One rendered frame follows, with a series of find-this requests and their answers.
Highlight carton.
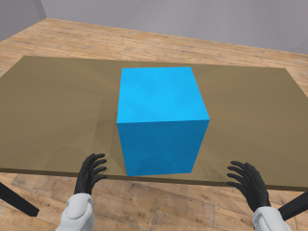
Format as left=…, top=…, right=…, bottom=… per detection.
left=116, top=66, right=210, bottom=176

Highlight left robot hand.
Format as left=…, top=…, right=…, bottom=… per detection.
left=74, top=153, right=107, bottom=195

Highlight robot left forearm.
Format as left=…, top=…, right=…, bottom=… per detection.
left=55, top=192, right=95, bottom=231

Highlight robot right forearm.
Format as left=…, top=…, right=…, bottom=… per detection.
left=252, top=206, right=292, bottom=231

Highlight right robot hand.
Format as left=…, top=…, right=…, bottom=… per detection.
left=226, top=161, right=271, bottom=213

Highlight table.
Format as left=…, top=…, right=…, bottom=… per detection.
left=0, top=55, right=308, bottom=230

